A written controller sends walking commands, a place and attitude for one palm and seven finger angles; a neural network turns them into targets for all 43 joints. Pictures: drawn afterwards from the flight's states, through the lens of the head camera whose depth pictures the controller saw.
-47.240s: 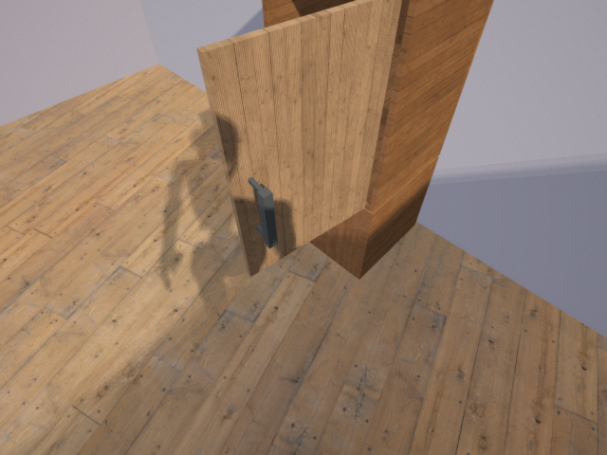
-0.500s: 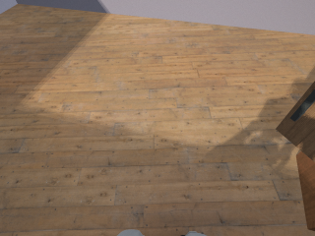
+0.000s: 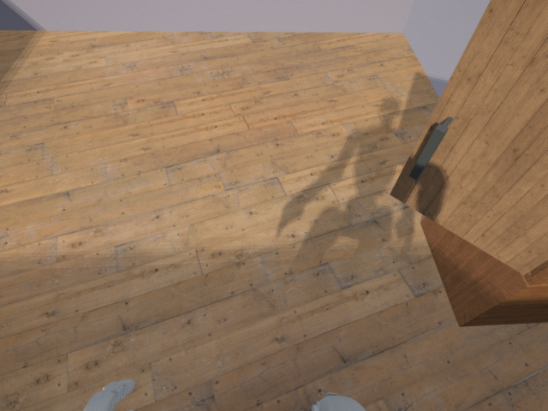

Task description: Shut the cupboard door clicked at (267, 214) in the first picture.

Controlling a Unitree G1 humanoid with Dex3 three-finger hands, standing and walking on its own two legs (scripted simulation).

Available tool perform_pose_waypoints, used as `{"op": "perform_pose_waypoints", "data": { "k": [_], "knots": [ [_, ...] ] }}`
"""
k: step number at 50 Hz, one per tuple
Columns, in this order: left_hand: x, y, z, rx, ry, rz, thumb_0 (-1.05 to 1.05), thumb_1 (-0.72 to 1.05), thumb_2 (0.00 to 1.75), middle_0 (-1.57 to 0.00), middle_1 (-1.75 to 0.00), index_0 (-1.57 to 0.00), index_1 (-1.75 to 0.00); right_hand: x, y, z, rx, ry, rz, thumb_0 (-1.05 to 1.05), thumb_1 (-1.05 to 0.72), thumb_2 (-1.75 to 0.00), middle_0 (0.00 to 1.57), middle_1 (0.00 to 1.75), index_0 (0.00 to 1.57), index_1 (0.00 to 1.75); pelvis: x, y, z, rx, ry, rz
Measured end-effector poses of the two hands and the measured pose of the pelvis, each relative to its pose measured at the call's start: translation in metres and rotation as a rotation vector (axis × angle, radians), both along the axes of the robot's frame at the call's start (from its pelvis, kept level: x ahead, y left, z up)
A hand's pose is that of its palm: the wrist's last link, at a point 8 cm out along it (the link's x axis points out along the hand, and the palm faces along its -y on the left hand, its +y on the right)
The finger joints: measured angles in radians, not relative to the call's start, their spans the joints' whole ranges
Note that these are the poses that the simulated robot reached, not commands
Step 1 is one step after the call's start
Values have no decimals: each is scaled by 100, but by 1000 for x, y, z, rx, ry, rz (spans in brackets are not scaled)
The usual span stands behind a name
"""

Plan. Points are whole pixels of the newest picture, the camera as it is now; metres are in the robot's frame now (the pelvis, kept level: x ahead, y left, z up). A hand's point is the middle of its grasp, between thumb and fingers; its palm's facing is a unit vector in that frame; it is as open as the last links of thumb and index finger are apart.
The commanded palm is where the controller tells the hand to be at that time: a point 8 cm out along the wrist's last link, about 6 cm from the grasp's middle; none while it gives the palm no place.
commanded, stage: turn to face it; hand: left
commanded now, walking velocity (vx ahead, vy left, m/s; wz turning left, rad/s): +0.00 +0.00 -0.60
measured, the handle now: (431, 149) +0.71 -0.35 -0.10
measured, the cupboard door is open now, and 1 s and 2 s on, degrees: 46 46 46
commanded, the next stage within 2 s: take the last steps up to it in 0.98 s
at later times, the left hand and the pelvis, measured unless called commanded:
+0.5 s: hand (173, 385) +0.17 +0.18 -0.18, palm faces -0.26 -0.94 -0.20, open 7.4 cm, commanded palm none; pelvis +0.03 +0.01 -0.01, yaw -17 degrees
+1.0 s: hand (216, 369) +0.20 +0.11 -0.16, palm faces -0.47 -0.85 -0.23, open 7.4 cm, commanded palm none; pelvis +0.04 -0.02 +0.00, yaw -30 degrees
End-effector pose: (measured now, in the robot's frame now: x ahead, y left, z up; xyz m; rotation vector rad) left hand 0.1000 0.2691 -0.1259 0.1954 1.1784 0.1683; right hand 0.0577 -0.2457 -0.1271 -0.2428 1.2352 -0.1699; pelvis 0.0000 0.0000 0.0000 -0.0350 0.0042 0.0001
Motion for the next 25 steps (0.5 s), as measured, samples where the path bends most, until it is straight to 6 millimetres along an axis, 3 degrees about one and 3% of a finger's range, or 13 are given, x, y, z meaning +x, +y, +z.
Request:
{"op": "perform_pose_waypoints", "data": {
  "k": [6, 12, 20, 25],
  "knots": [
    [56, -28, 1, 47, -88, -132, 1, 91, 90, -19, -30, -20, -30, -30, -32, -28, 21, 51, -119, 0, -91, -90, 21, 30, 21, 30, 10, -18, -18, 19, -1, -72],
    [56, -50, 4, 39, -38, -189, 0, 90, 90, -20, -30, -20, -30, -27, -46, -18, 0, 34, -180, 0, -91, -90, 20, 30, 20, 29, 11, -17, -8, 34, -2, -138],
    [60, -49, -13, -21, 41, -252, 1, 90, 90, -20, -30, -20, -30, -12, -29, -1, -22, -70, -240, 0, -91, -90, 20, 30, 20, 29, 24, 1, -8, 40, 10, -235],
    [78, -37, -24, -37, 59, -289, 1, 90, 90, -20, -30, -20, -30, -25, -9, 3, -45, -73, -265, 0, -91, -90, 20, 30, 20, 29, 30, 13, -12, 22, 15, -301]
  ]
}}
